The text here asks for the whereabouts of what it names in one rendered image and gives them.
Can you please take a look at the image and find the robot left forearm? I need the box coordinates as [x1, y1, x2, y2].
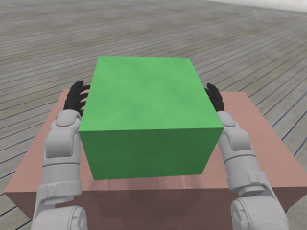
[30, 109, 82, 230]

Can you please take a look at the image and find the carton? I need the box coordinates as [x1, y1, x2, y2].
[78, 56, 224, 180]

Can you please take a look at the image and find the robot right hand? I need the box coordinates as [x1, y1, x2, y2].
[204, 83, 225, 112]

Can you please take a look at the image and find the robot right forearm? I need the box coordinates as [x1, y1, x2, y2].
[217, 111, 290, 230]

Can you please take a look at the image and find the robot left hand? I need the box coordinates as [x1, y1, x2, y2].
[63, 80, 91, 117]

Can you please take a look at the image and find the left robot upper arm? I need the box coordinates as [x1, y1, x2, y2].
[32, 205, 88, 230]

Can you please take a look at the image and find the pedestal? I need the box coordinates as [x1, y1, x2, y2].
[3, 88, 307, 230]

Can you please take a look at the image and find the right robot upper arm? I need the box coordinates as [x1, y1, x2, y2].
[230, 195, 289, 230]

